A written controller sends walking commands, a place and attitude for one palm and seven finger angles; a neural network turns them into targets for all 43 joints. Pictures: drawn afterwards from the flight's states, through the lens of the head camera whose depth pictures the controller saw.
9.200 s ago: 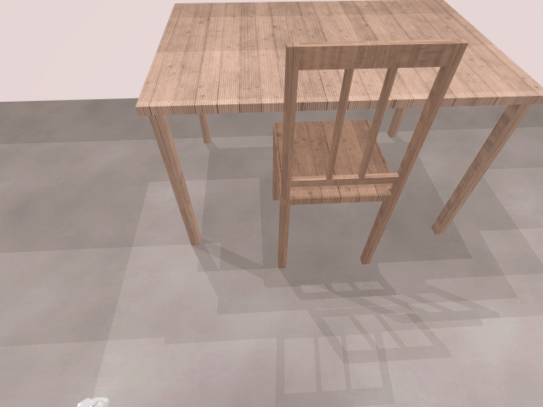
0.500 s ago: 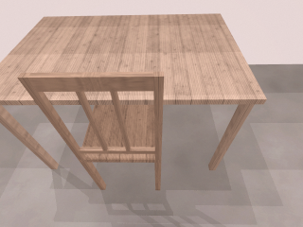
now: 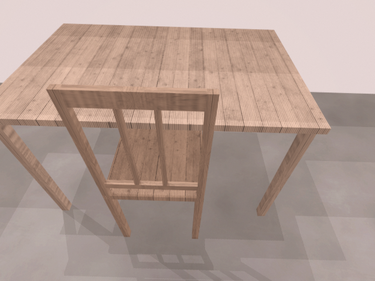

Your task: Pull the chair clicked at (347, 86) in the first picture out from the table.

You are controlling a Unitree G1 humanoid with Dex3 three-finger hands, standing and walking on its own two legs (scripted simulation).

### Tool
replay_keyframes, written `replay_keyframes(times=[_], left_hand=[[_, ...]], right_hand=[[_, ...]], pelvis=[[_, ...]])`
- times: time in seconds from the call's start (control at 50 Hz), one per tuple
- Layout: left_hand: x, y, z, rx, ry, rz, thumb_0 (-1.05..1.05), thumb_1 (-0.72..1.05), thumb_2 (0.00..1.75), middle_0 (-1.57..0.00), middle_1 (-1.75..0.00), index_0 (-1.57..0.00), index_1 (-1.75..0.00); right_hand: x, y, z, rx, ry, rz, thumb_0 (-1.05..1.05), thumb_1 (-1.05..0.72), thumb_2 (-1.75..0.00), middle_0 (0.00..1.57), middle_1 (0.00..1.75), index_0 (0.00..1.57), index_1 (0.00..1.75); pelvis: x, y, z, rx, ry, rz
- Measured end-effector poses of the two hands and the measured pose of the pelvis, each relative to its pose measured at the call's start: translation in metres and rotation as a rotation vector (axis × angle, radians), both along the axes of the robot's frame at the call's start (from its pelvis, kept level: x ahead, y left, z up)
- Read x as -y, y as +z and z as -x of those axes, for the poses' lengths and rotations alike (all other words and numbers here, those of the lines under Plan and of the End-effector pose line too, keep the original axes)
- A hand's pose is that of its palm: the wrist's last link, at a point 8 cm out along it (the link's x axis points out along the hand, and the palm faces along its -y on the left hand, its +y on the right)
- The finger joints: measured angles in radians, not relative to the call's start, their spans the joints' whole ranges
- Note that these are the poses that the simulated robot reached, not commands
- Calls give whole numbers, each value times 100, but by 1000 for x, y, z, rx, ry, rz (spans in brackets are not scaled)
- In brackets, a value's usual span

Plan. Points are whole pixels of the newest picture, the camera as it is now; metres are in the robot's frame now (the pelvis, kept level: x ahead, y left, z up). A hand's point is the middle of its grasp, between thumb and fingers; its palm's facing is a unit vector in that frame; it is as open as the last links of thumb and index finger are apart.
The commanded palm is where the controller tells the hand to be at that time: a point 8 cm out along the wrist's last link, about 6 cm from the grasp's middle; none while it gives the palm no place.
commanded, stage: come to a stop and stand still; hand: left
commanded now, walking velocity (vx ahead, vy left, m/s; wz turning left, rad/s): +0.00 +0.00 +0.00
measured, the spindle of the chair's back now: (128, 151) +0.48 +0.20 -0.06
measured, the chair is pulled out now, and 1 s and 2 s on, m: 0.00 0.00 0.00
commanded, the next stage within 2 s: look again from close up in 0.38 s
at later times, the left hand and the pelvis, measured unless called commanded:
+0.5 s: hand out of the picture +0.00 +0.16 -0.17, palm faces +0.02 -0.99 -0.16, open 7.4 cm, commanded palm none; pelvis +0.01 +0.00 +0.01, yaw +0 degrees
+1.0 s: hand out of the picture +0.02 +0.16 -0.17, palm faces +0.02 -0.99 -0.17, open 7.4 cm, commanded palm none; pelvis +0.02 -0.01 +0.01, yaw +0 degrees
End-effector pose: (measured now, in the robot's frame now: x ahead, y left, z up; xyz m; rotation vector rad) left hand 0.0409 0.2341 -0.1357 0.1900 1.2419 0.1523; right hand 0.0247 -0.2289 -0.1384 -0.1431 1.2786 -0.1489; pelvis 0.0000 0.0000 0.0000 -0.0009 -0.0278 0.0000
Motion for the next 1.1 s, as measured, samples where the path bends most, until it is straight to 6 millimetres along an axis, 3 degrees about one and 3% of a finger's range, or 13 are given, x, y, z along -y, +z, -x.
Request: replay_keyframes(times=[0.18, 0.32, 0.78, 1.1], left_hand=[[1, -3, 40, -105, 33, 22, 0, 91, 90, -20, -30, -19, -30], [11, -6, 56, -158, 47, 50, 0, 91, 90, -20, -30, -19, -30], [22, -4, 29, -135, 34, 55, 0, 91, 90, -20, -30, -19, -30], [30, -3, 30, -150, 40, 61, 0, 91, 90, -20, -30, -19, -30]], right_hand=[[-2, 6, -7, -5, 21, 10, 1, -92, -90, 20, 30, 20, 30], [-2, 7, -10, -22, 23, 13, 1, -92, -90, 20, 30, 20, 30], [-9, 3, 9, -112, -11, -20, 1, -92, -90, 20, 30, 20, 30], [-7, 2, 7, -117, -20, -24, 1, -92, -90, 20, 30, 20, 30]], pelvis=[[-3, 4, -3, -9, 4, 0], [-3, 6, -8, -5, 4, 1], [3, 9, -21, -1, -2, -3], [7, 10, -26, 2, -8, -5]])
